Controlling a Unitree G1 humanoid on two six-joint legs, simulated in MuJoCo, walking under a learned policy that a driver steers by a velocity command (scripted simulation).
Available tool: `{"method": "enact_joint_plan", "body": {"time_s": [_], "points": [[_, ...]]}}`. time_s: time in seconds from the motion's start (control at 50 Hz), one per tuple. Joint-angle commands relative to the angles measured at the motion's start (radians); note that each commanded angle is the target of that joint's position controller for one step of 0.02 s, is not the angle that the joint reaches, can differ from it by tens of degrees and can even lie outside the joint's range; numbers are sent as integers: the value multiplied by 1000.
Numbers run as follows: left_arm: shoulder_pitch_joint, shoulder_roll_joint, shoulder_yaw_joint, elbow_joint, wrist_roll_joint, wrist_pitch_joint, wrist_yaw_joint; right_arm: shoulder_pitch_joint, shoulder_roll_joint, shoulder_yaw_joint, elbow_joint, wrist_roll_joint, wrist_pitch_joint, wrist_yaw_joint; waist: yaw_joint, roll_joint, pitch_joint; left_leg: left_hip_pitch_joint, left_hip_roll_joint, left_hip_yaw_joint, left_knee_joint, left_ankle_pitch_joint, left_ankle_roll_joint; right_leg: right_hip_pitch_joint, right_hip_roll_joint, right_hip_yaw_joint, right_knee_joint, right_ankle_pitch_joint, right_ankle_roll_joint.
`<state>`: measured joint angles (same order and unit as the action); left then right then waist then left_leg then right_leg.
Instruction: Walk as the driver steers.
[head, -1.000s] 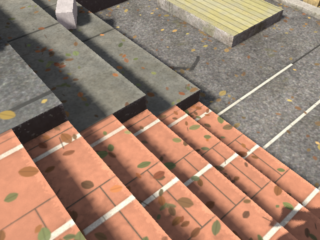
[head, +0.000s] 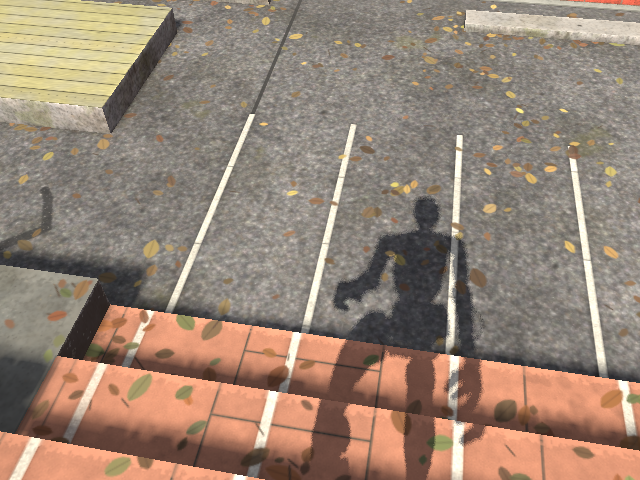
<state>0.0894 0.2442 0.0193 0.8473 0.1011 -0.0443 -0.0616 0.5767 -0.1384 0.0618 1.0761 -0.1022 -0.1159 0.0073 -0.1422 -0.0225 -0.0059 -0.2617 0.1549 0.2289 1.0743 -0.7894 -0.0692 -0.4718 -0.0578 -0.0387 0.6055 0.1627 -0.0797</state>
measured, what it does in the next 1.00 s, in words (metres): goes down, turning right: right foot 0.15 m lower, then left foot 0.15 m lower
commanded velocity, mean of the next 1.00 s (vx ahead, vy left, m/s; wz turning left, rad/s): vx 0.50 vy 0.00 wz -0.60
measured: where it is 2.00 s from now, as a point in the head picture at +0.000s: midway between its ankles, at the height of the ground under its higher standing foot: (444, 388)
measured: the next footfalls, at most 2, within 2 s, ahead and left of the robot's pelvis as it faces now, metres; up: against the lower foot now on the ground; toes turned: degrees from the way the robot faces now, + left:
right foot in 0.06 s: +0.12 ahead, -0.11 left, -0.15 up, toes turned -7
left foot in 0.46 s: +0.44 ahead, +0.08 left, -0.30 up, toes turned -14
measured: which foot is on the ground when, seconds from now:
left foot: down 0.00-0.06, up 0.08-0.44, down 0.46-1.00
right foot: up 0.00-0.04, down 0.06-0.48, up 0.50-1.00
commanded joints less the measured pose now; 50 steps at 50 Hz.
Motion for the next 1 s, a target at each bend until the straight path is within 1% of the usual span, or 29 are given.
{"method": "enact_joint_plan", "body": {"time_s": [0.02, 0.04, 0.06, 0.08, 0.1, 0.12, 0.14, 0.16, 0.18, 0.22, 0.26, 0.28, 0.34, 0.38, 0.42, 0.46, 0.48, 0.5, 0.52, 0.54, 0.56, 0.6, 0.62, 0.68, 0.72, 0.78, 0.88, 0.94, 1.0], "points": [[96, 73, 35, 11, 5, -24, 15, -53, -217, -61, -33, -7, 11, -1, 114, 59, 84, -116, 170, -168, -107, 536, 139, 276, 57, -97, -100, 1, -14], [219, 125, 60, 69, -15, -32, 14, -92, -248, -77, -14, 11, 36, 9, 180, -13, 70, -46, 108, -98, 80, 597, 105, 356, 59, -104, -377, 27, -19], [393, 200, 101, 133, -20, -42, 17, -43, -235, -78, 7, -33, 56, 44, 248, -85, 8, -192, 52, -80, 344, 630, 102, 658, 71, -100, -352, 162, -60], [623, 289, 120, 209, -10, -42, 23, 105, -69, -48, 27, -32, 54, 96, 233, -228, -257, -509, -93, -85, 813, 81, 44, 1120, -106, 158, 24, 711, -283], [734, 299, 135, 241, -9, -54, 16, -41, -72, -41, -68, 17, 29, 114, 313, -120, -269, -756, -115, -170, 968, 51, 41, 1233, -184, 297, 19, 793, -331], [698, 260, 127, 220, -33, -74, 9, -338, -127, -55, -223, 60, -8, 106, 380, -107, -119, -1051, -117, -225, 937, 37, 33, 1186, -250, 451, -83, 359, -348], [544, 144, 82, 182, -47, -80, -4, -439, -191, -80, -282, 76, -25, 74, 313, -35, -15, -1112, -61, -315, 760, 131, 37, 988, -314, 571, -134, -52, -321], [446, 2, 28, 180, -27, -83, -13, -391, -165, -75, -254, 43, -29, 38, 217, 75, 23, -1028, 10, -387, 542, 328, 71, 775, -294, 493, -123, -142, -265], [302, -42, -4, 121, -15, -86, -17, -339, -138, -63, -222, 17, -18, 13, 118, 97, 94, -815, 66, -415, 278, 508, 92, 433, -261, 411, -170, -129, -264], [160, 5, -13, 52, -53, -82, -14, -338, -102, -54, -204, -9, 20, 3, 80, 13, 100, -491, 35, -338, -7, 668, 81, 22, -159, 352, -268, -223, -296], [139, 71, -13, 26, -26, -78, -9, -237, -64, -32, -192, -16, 31, 33, 33, -1, 48, -119, -38, -245, 65, 885, 81, -339, -37, 268, -152, -273, -236], [147, 66, -17, 21, 1, -91, 6, -266, -95, -32, -205, -6, 26, 42, 56, 35, 41, -202, -20, -334, -22, 1050, 70, -269, -22, 301, -69, -302, -208], [407, 19, -29, 77, -33, -101, 49, -498, -134, -13, -266, 5, 24, 32, 234, 103, 55, -315, -23, -307, -542, 1316, 45, -39, 36, 285, 160, -597, -137], [461, 76, -29, 89, 2, -80, 19, -522, -120, -12, -306, 20, 45, 34, 212, -2, 83, -59, -72, -219, -537, 1225, 44, -206, 22, 372, 183, -664, -162], [472, 95, -22, 72, -15, -56, 2, -487, -162, -30, -309, 16, 50, 45, 194, 9, 120, 7, -83, -216, -691, 1135, 67, -127, 10, 474, 270, -676, -165], [453, 121, -17, 55, -9, -40, -20, -272, -291, -100, -260, 38, 25, 33, 76, 32, 32, 304, -67, -185, -703, 1068, 166, -119, 59, 466, 539, -494, -83], [483, 54, -31, 72, -7, -50, -49, -10, -339, -132, -190, 32, 12, 35, -5, 112, -152, 668, 49, -285, -495, 1293, 300, -265, 146, 357, 917, -453, 4], [758, -105, -47, 128, -51, -50, -53, 45, -367, -137, -191, 13, 16, 60, 104, 304, -425, 951, 287, -446, -307, 1715, 476, -488, 203, 203, 1415, -960, 36], [651, -44, -44, 44, -70, -47, -60, 34, -375, -135, -202, -2, 37, 80, 54, 216, -351, 863, 361, -698, -454, 1392, 517, -727, 201, 190, 1577, -917, 44], [440, 21, -24, -16, -67, -44, -33, -67, -353, -135, -194, 15, 47, 82, 38, 166, -110, 613, 384, -760, -594, 764, 463, -927, 114, 158, 1586, -766, 60], [362, 12, -31, 7, -65, -37, -11, -152, -181, -85, -201, -4, 38, 85, 83, -12, 35, 333, 234, -545, -678, 375, 304, -844, 45, 212, 1391, -507, 10], [404, -22, -34, 15, -55, -21, 7, -201, -93, -57, -199, -3, 22, 74, 195, 18, 113, -102, 314, -545, -787, 518, 336, -539, -69, 189, 1225, -430, 8], [410, -67, -51, 23, -26, -15, -1, -238, -32, -44, -182, 12, -6, 37, 224, 23, 129, -154, 188, -418, -789, 511, 275, -507, -107, 206, 981, -237, -16], [279, -2, -23, 10, -21, -22, -31, -116, -60, -40, -109, -9, -57, -13, 111, 88, 102, -103, 156, -283, -839, 542, 290, -476, -77, 156, 564, -29, -14], [298, -12, -13, 35, -21, -23, -39, -69, -122, -54, -59, -32, -50, -4, 143, 88, 68, -28, 191, -279, -803, 746, 318, -486, -63, 214, 614, 3, -18], [248, -15, -13, 30, -15, -26, -40, -67, -77, -40, -22, -41, -35, 4, 143, 17, 54, 160, 205, -211, -713, 888, 311, -593, -75, 294, 497, 110, -15], [37, -27, -22, -3, -33, -22, -45, 155, 6, -3, 50, -32, -39, -23, 49, 40, 157, 280, 151, -99, -681, 768, 256, -575, -87, 181, 162, 369, -8], [-35, -19, -19, -37, -22, -8, -58, 103, -47, -7, 33, -24, -43, -10, 62, 68, 185, 5, 106, 6, -695, 631, 226, -162, -54, 27, 104, 333, -14], [-117, 1, -15, -58, 10, 8, -50, 129, -108, -35, 53, 10, -31, -35, 24, 55, 249, 227, 163, -35, -601, 631, 208, -265, -70, 23, -93, 186, 6]]}}
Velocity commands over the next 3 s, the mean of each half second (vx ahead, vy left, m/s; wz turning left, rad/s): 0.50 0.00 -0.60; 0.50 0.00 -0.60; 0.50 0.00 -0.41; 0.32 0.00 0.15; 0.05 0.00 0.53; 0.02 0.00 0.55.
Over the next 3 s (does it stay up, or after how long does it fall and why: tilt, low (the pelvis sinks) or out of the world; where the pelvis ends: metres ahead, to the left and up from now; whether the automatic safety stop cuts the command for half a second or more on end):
stays up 1.04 -0.49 -0.58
